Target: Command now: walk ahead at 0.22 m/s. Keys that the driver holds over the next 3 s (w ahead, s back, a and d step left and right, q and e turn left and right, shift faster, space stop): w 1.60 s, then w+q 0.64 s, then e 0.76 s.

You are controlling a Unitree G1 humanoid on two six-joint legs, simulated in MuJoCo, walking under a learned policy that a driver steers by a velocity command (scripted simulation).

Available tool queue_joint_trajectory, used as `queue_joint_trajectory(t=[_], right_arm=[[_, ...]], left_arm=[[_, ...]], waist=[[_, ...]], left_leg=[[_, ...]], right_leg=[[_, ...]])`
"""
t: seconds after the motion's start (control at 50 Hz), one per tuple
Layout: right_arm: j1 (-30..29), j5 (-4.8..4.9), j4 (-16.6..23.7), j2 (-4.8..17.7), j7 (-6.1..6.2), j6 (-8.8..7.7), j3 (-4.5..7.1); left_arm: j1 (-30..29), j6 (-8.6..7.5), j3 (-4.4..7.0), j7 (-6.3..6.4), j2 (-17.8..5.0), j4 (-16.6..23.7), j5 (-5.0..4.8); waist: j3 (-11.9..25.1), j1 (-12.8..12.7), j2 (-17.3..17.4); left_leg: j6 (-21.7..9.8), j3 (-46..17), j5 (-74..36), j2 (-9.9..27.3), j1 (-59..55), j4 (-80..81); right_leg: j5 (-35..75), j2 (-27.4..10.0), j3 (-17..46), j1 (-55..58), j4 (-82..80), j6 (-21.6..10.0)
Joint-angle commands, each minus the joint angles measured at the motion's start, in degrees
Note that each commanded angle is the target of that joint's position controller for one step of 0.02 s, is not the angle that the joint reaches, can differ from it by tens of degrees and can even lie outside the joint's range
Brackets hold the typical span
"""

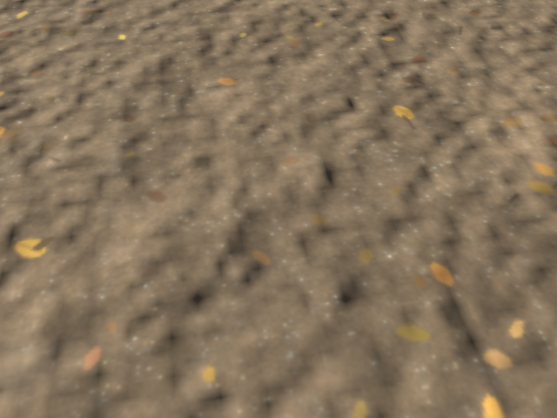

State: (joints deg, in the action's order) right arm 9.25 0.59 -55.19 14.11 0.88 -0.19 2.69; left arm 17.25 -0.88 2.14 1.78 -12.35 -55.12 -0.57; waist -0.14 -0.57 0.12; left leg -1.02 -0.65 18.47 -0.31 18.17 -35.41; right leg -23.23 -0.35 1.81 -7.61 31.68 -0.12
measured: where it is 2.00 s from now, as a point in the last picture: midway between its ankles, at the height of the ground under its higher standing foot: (291, 240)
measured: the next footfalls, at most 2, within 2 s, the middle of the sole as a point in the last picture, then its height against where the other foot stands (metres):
right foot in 0.58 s outside the picture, level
left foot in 1.14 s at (255, 343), level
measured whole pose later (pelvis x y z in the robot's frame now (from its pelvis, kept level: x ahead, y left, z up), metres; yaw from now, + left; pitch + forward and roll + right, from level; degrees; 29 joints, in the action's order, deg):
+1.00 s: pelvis +0.46 -0.04 +0.01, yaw +1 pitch +1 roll -2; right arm 2.4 0.7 -51.2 15.0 -0.7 -4.4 3.1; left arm 20.9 -5.1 2.7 0.2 -14.0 -57.7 -0.5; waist -0.3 -4.2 2.0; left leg -0.4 -1.5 -6.1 6.5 37.7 -34.2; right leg -13.2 4.1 -2.8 1.9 10.1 -3.2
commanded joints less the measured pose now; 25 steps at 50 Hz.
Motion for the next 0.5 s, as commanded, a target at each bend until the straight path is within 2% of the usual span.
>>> queue_joint_trajectory(t=[0.02, 0.04, 0.06, 0.08, 0.1, 0.12, 0.14, 0.16, 0.18, 0.2, 0.22, 0.24, 0.28, 0.32, 0.36, 0.4, 0.44, 0.5], right_arm=[[-7.2, 0.86, 4.7, 4.2, -0.57, -3.14, 0.87], [-6.4, 0.94, 4.4, 4.2, -1.01, -4.11, 0.95], [-3.9, 1.12, 3.4, 4.2, -1.46, -4.80, 1.12], [0.9, 1.32, 1.2, 4.7, -1.71, -5.13, 1.64], [7.2, 1.10, -1.2, 6.9, -1.68, -5.20, 2.71], [13.5, 1.10, -3.1, 12.9, -1.72, -5.37, 4.54], [19.6, 0.74, -4.3, 14.1, -2.27, -5.49, 4.55], [15.9, 0.00, -3.7, 9.6, -2.26, -5.95, 2.79], [11.9, -0.16, -2.3, 7.5, -2.26, -6.25, 2.09], [10.0, -0.13, -1.6, 6.8, -2.30, -6.37, 1.75], [9.0, -0.12, -1.3, 5.8, -2.28, -6.27, 1.18], [9.4, -0.31, -1.5, 5.0, -2.15, -5.95, 0.75], [11.3, -0.31, -2.1, 5.8, -1.53, -5.37, 0.65], [11.9, -0.43, -2.2, 7.8, -0.71, -4.97, 0.91], [12.2, -0.49, -2.2, 9.1, -0.21, -4.72, 1.16], [13.5, -0.20, -2.6, 9.5, -0.10, -4.68, 1.35], [15.0, 0.35, -3.5, 9.2, -0.11, -4.65, 1.47], [14.8, 0.72, -3.9, 9.4, -0.02, -4.23, 1.98]], left_arm=[[3.5, -1.81, 3.02, 0.45, -12.3, 1.0, -0.82], [2.9, -2.37, 2.95, 0.40, -11.6, 0.9, -0.86], [1.5, -2.55, 2.87, 0.22, -11.0, 1.0, -1.02], [-0.7, -2.48, 2.77, 0.00, -10.5, 1.5, -1.10], [-3.5, -2.64, 2.57, -0.12, -9.8, 2.6, -0.87], [-5.2, -3.26, 1.66, -0.10, -6.3, 4.9, -0.72], [-5.4, -4.19, 1.54, 0.04, -5.7, 5.9, -0.33], [-5.4, -4.87, 2.26, -0.42, -7.9, 5.9, -1.57], [-5.0, -5.23, 2.25, -0.96, -7.7, 5.3, -2.31], [-5.4, -5.41, 2.32, -1.18, -7.4, 5.0, -2.18], [-6.4, -5.35, 2.70, -1.29, -7.6, 5.0, -1.65], [-6.7, -5.10, 2.91, -1.51, -7.3, 5.1, -1.19], [-8.2, -4.52, 2.71, -1.92, -5.7, 5.5, -0.67], [-12.6, -4.16, 2.19, -1.95, -4.5, 7.2, -0.46], [-16.9, -4.16, 1.52, -2.20, -3.5, 8.6, -0.50], [-19.8, -4.16, 1.30, -2.61, -4.1, 9.4, -0.79], [-22.0, -4.14, 1.19, -3.04, -4.8, 10.3, -1.03], [-22.5, -4.43, 1.60, -3.70, -6.7, 11.1, -1.09]], waist=[[-10.8, -1.9, -9.9], [-10.8, -1.0, -10.0], [-9.7, 0.7, -9.7], [-7.7, 3.1, -8.6], [-5.0, 5.8, -5.7], [-2.0, 7.2, 8.3], [1.8, 9.2, 16.8], [-0.5, 6.3, 10.4], [-2.3, 4.5, 7.2], [-3.1, 3.7, 4.8], [-3.8, 3.2, 3.5], [-3.4, 2.8, 4.2], [-3.4, 2.9, 4.6], [-4.7, 3.5, 3.4], [-5.5, 4.3, 3.9], [-6.0, 5.0, 4.7], [-7.1, 5.1, 4.8], [-6.9, 3.2, 4.5]], left_leg=[[-2.1, 2.2, 4.0, 0.2, 11.2, -5.3], [-2.8, 1.9, 4.0, 1.0, 11.3, -3.8], [-3.4, 2.4, 3.0, 1.0, 7.4, 0.6], [-3.9, 3.0, -0.3, -0.1, -1.8, 5.4], [-4.6, -0.1, -3.3, 0.4, -12.3, 8.0], [-9.7, -16.7, 0.3, 8.8, -21.5, 15.2], [-16.2, -37.4, -0.1, 19.4, -30.3, 23.6], [-16.0, -36.9, -0.4, 21.2, -29.0, 23.0], [-14.2, -30.5, -2.3, 19.2, -26.5, 22.6], [-12.7, -25.3, -4.1, 17.6, -24.9, 23.4], [-11.4, -20.5, -8.1, 16.0, -23.1, 24.3], [-10.4, -16.8, -11.1, 14.2, -21.5, 25.3], [-10.5, -12.5, -16.2, 12.9, -20.2, 26.9], [-10.9, -10.0, -17.9, 12.6, -18.3, 28.3], [-10.4, -7.4, -17.4, 11.8, -15.5, 29.4], [-10.1, -5.6, -16.4, 11.6, -13.7, 30.0], [-9.9, -5.2, -16.5, 13.0, -14.4, 30.2], [-8.6, -4.5, -21.4, 15.4, -19.4, 27.5]], right_leg=[[-12.3, -16.6, 22.1, -3.8, -19.1, -12.2], [-5.7, -17.0, 21.3, -2.1, -17.8, -12.2], [-0.8, -15.8, 18.4, -2.1, -15.9, -11.0], [2.8, -13.1, 14.4, -5.5, -13.3, -9.1], [10.9, -9.0, 9.3, -10.7, -6.6, -6.6], [13.3, 0.1, -1.3, -19.8, 11.3, -1.9], [-6.0, 3.9, -0.3, -30.5, 28.0, 0.3], [-8.2, 0.8, 4.4, -35.8, 36.4, -1.1], [-3.6, -1.8, 4.6, -36.7, 38.3, -2.6], [1.3, -4.0, 3.6, -37.4, 36.8, -3.5], [5.2, -5.7, 2.8, -36.6, 33.8, -3.6], [7.7, -6.5, 1.8, -34.3, 31.2, -3.2], [10.3, -6.4, -0.3, -33.1, 25.9, -1.5], [13.5, -6.0, -1.5, -33.1, 17.8, 0.2], [18.6, -4.9, -2.4, -30.3, 9.5, 0.9], [22.6, -3.7, -3.4, -26.9, 4.4, 1.0], [24.6, -3.5, -2.9, -25.7, 1.9, 0.2], [22.7, -3.3, -1.9, -24.4, -0.9, -2.3]])
Over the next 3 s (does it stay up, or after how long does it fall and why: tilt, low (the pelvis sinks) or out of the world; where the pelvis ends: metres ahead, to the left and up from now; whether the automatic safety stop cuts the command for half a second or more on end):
stays up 1.41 0.07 0.01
